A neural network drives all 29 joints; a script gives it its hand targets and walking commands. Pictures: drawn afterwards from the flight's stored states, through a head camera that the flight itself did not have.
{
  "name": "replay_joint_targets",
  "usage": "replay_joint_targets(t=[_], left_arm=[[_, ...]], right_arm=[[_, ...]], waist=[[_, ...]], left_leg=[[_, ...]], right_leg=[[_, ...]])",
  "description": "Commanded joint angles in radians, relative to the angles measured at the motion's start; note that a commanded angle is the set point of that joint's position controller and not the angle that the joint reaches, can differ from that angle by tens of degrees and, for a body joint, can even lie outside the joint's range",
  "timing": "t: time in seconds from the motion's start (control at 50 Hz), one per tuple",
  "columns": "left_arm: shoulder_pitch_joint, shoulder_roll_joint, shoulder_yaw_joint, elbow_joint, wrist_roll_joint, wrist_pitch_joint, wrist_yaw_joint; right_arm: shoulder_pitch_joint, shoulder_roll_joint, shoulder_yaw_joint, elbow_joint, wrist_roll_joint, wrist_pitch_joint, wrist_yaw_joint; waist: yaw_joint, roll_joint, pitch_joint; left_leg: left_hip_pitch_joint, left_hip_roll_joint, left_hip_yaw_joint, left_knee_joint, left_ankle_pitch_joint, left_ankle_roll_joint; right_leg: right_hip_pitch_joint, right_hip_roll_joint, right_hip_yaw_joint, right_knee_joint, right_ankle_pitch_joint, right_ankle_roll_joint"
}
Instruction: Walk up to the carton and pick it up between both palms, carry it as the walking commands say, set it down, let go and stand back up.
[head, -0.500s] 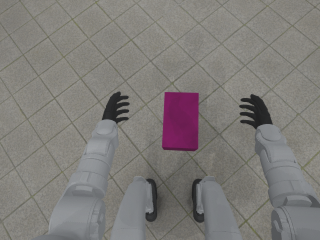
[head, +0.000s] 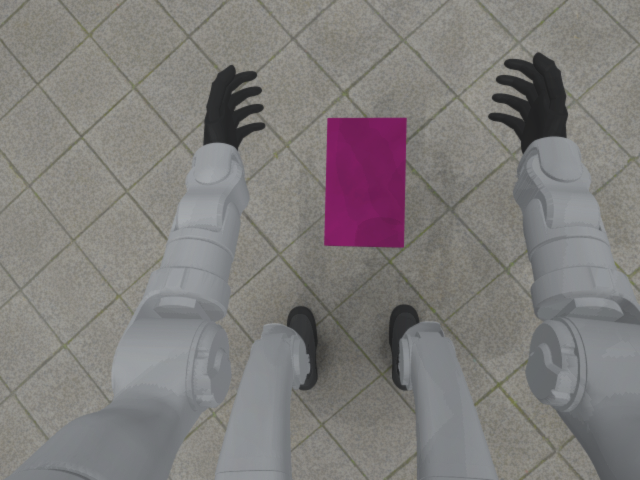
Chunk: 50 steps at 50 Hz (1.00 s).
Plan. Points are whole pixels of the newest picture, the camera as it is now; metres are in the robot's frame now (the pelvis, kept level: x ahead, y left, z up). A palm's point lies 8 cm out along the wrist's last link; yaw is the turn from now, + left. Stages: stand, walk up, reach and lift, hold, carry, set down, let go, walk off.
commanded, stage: reach and lift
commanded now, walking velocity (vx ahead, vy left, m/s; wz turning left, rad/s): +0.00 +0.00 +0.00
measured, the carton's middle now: (364, 187) +0.49 -0.04 -0.58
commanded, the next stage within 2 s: none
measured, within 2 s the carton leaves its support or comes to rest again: neither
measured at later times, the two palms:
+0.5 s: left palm (261, 171) +0.47 +0.13 -0.25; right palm (480, 170) +0.46 -0.20 -0.27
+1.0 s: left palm (278, 191) +0.46 +0.13 -0.41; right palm (442, 188) +0.46 -0.18 -0.42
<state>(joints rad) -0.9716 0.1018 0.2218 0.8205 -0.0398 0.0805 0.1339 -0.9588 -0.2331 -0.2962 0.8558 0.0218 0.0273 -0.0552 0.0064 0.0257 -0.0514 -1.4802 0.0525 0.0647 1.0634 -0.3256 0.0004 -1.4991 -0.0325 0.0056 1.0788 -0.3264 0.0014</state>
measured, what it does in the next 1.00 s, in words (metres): lowers itself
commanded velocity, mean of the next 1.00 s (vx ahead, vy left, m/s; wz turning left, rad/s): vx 0.00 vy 0.00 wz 0.00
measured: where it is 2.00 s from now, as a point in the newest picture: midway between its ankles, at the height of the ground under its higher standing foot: (353, 362)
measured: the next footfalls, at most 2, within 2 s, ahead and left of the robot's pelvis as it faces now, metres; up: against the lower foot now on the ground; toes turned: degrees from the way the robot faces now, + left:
none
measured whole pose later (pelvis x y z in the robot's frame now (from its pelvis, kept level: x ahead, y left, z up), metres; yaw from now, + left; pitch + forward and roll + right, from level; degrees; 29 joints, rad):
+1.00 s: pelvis -0.06 +0.00 -0.23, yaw +1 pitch +42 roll +2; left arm -1.33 0.20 0.11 1.02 -0.16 0.07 0.19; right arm -1.30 -0.26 -0.27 1.03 0.06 0.02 -0.14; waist 0.00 0.03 0.24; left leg -2.17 0.05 0.03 1.95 -0.51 0.00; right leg -2.19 -0.03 0.03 1.96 -0.51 0.01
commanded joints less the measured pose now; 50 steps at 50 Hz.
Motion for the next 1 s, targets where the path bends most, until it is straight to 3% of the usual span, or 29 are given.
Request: replay_joint_targets(t=[0.0,0.02,0.04,0.1,0.2,0.24,0.28,0.3,0.34,0.36,0.38,0.42,0.46,0.52,0.54,0.56,0.6,0.62,0.66,0.68,0.7,0.72,0.76,0.78,0.8,0.86,0.92,0.96,0.98], left_arm=[[-0.198,-0.031,0.023,-0.074,0.034,-0.053,-0.015],[-0.164,-0.01,0.035,-0.029,0.043,-0.057,-0.017],[-0.218,0.047,0.083,-0.079,0.053,-0.066,-0.016],[-0.194,0.012,0.058,0.028,0.076,-0.04,-0.018],[-0.3,0.051,0.015,-0.056,0.042,-0.037,-0.002],[-0.422,0.152,0.022,-0.176,0.041,-0.029,0.027],[-0.437,0.135,-0.026,-0.118,-0.015,-0.04,0.028],[-0.437,0.153,-0.059,-0.252,-0.048,-0.021,0.035],[-0.406,0.208,0.013,0.052,-0.008,-0.014,0.034],[-0.524,0.22,0.026,-0.08,-0.013,-0.017,0.042],[-0.484,0.207,0.021,-0.146,-0.015,-0.035,0.047],[-0.451,0.147,-0.054,-0.092,-0.066,-0.037,0.037],[-0.447,0.168,-0.063,0.052,-0.058,-0.024,0.049],[-0.512,0.125,-0.082,-0.018,-0.077,-0.022,0.05],[-0.49,0.154,-0.057,0.019,-0.066,-0.024,0.048],[-0.519,0.143,-0.057,0.053,-0.067,-0.034,0.05],[-0.524,0.195,-0.028,0.024,-0.035,-0.035,0.059],[-0.471,0.129,-0.053,0.096,-0.053,-0.031,0.049],[-0.559,0.231,-0.036,0.032,-0.064,-0.053,0.065],[-0.586,0.188,-0.082,0.058,-0.104,-0.036,0.056],[-0.534,0.158,-0.082,0.118,-0.101,-0.023,0.043],[-0.553,0.198,-0.102,0.082,-0.11,-0.038,0.048],[-0.621,0.235,-0.077,0.025,-0.104,-0.053,0.057],[-0.655,0.246,-0.08,0.036,-0.107,-0.048,0.065],[-0.638,0.247,-0.115,0.02,-0.128,-0.047,0.072],[-0.616,0.245,-0.111,0.171,-0.133,-0.048,0.062],[-0.623,0.233,-0.125,0.1,-0.158,-0.059,0.058],[-0.653,0.271,-0.12,0.166,-0.144,-0.062,0.057],[-0.602,0.241,-0.15,0.222,-0.146,-0.064,0.053]], right_arm=[[-0.226,-0.07,-0.09,-0.01,-0.077,-0.05,0.025],[-0.272,-0.046,-0.049,-0.005,-0.071,-0.05,0.031],[-0.308,-0.069,-0.07,-0.068,-0.081,-0.05,0.021],[-0.281,-0.104,-0.098,0.066,-0.102,-0.03,0.018],[-0.352,-0.143,-0.107,0.056,-0.091,-0.033,0.008],[-0.434,-0.178,-0.116,-0.073,-0.061,-0.028,-0.015],[-0.529,-0.173,-0.033,-0.142,-0.009,-0.04,-0.039],[-0.559,-0.197,-0.025,-0.303,0.011,-0.032,-0.046],[-0.464,-0.177,-0.031,0.057,-0.013,0.006,-0.062],[-0.593,-0.202,-0.046,-0.106,0.007,-0.004,-0.066],[-0.538,-0.175,0.001,-0.122,0.009,-0.007,-0.074],[-0.513,-0.152,0.046,-0.086,0.028,-0.011,-0.076],[-0.545,-0.178,0.04,-0.039,0.055,-0.02,-0.078],[-0.561,-0.213,-0.034,0.031,0.005,-0.014,-0.076],[-0.588,-0.181,0.027,0.012,0.035,-0.015,-0.066],[-0.488,-0.129,0.041,0.161,0.044,-0.006,-0.059],[-0.512,-0.169,0.008,0.108,0.01,-0.01,-0.072],[-0.576,-0.218,-0.001,0.064,0.014,-0.022,-0.08],[-0.653,-0.257,0.029,-0.024,0.027,-0.047,-0.097],[-0.576,-0.231,0.042,0.101,0.02,-0.035,-0.093],[-0.599,-0.224,0.044,0.085,0.042,-0.025,-0.08],[-0.621,-0.205,0.044,0.102,0.02,-0.031,-0.09],[-0.677,-0.198,0.081,0.071,0.074,-0.032,-0.078],[-0.715,-0.276,0.06,0.028,0.059,-0.049,-0.089],[-0.757,-0.248,0.096,-0.002,0.107,-0.042,-0.09],[-0.641,-0.238,0.09,0.211,0.075,-0.029,-0.085],[-0.726,-0.302,0.091,0.08,0.08,-0.065,-0.09],[-0.656,-0.26,0.116,0.168,0.105,-0.054,-0.082],[-0.642,-0.267,0.088,0.226,0.079,-0.054,-0.081]], waist=[[-0.101,-0.06,-0.878],[-0.079,-0.135,-0.789],[-0.053,-0.102,-0.852],[-0.092,-0.056,-0.727],[-0.1,-0.036,-0.87],[-0.12,-0.045,-1.108],[-0.083,-0.055,-1.022],[-0.101,-0.123,-1.288],[-0.086,-0.095,-0.863],[-0.068,-0.045,-0.937],[-0.065,-0.097,-1.081],[-0.102,-0.084,-1.113],[-0.078,-0.076,-1.042],[-0.134,-0.024,-0.785],[-0.084,-0.069,-0.891],[-0.102,-0.043,-0.755],[-0.109,-0.077,-0.902],[-0.111,-0.015,-0.878],[-0.117,-0.099,-0.999],[-0.157,-0.091,-0.866],[-0.117,-0.022,-0.778],[-0.139,-0.115,-0.796],[-0.092,-0.065,-0.794],[-0.12,-0.087,-0.87],[-0.09,-0.092,-0.964],[-0.099,-0.051,-0.74],[-0.134,-0.119,-0.835],[-0.104,-0.045,-0.696],[-0.129,-0.021,-0.675]], left_leg=[[0.355,-0.129,-0.128,0.007,0.433,-0.023],[0.251,-0.134,-0.113,0.05,0.328,-0.017],[0.225,-0.147,-0.075,0.069,0.279,-0.032],[0.133,-0.149,-0.07,0.118,0.127,-0.034],[0.158,-0.144,-0.077,0.243,0.162,-0.039],[0.231,-0.148,-0.091,0.298,0.212,-0.042],[0.097,-0.161,-0.041,0.353,0.076,-0.018],[0.259,-0.169,-0.059,0.339,0.217,-0.012],[-0.078,-0.161,-0.02,0.403,-0.056,-0.023],[-0.009,-0.156,-0.043,0.397,-0.021,-0.015],[0.021,-0.172,-0.035,0.415,0.084,-0.016],[0.018,-0.161,-0.029,0.473,0.076,-0.018],[-0.031,-0.148,-0.042,0.505,0.032,-0.012],[-0.171,-0.152,-0.07,0.503,-0.021,-0.026],[-0.109,-0.159,-0.053,0.53,0.015,-0.023],[-0.227,-0.159,-0.03,0.544,-0.05,-0.032],[-0.163,-0.152,-0.055,0.574,-0.029,-0.019],[-0.209,-0.153,-0.034,0.603,0.015,-0.031],[-0.166,-0.158,-0.036,0.644,0.015,-0.019],[-0.202,-0.159,-0.044,0.656,-0.036,-0.026],[-0.203,-0.157,-0.043,0.647,-0.035,-0.028],[-0.21,-0.154,-0.069,0.648,-0.051,-0.015],[-0.261,-0.158,-0.043,0.7,-0.056,-0.017],[-0.198,-0.152,-0.053,0.71,-0.019,-0.021],[-0.125,-0.148,-0.059,0.739,0.013,-0.019],[-0.246,-0.147,-0.058,0.747,-0.068,-0.025],[-0.246,-0.145,-0.066,0.824,0.044,-0.025],[-0.274,-0.139,-0.058,0.84,0.02,-0.037],[-0.261,-0.143,-0.059,0.84,0.0,-0.038]], right_leg=[[0.352,0.093,0.011,-0.027,0.506,-0.005],[0.31,0.088,0.026,0.009,0.413,0.007],[0.352,0.085,0.025,0.02,0.381,-0.003],[0.203,0.091,0.013,0.087,0.214,-0.003],[0.092,0.092,-0.012,0.213,0.222,0.0],[0.173,0.106,-0.026,0.275,0.287,0.002],[0.161,0.1,-0.016,0.309,0.168,0.01],[0.343,0.111,-0.025,0.306,0.334,0.02],[0.062,0.091,-0.041,0.361,0.029,0.021],[0.07,0.094,-0.016,0.366,0.064,0.012],[0.197,0.09,-0.004,0.378,0.204,0.014],[0.221,0.095,-0.001,0.429,0.201,0.018],[0.063,0.092,-0.034,0.479,0.131,0.027],[-0.154,0.089,-0.037,0.492,0.038,0.0],[-0.065,0.083,-0.022,0.483,0.08,0.012],[-0.117,0.077,-0.023,0.506,0.025,0.002],[-0.029,0.081,-0.026,0.556,0.059,0.012],[-0.041,0.074,-0.01,0.575,0.107,0.013],[0.043,0.072,-0.015,0.599,0.117,0.015],[-0.057,0.077,-0.033,0.601,0.019,0.017],[-0.128,0.076,-0.035,0.611,0.009,0.019],[-0.1,0.08,-0.04,0.634,0.011,0.022],[-0.113,0.066,0.0,0.641,0.018,0.012],[-0.091,0.066,-0.02,0.672,0.029,0.018],[-0.039,0.062,-0.017,0.707,0.069,0.022],[-0.148,0.061,-0.012,0.726,0.0,0.02],[-0.082,0.06,-0.001,0.778,0.109,0.026],[-0.194,0.059,0.006,0.772,0.066,0.021],[-0.187,0.058,0.004,0.787,0.053,0.021]])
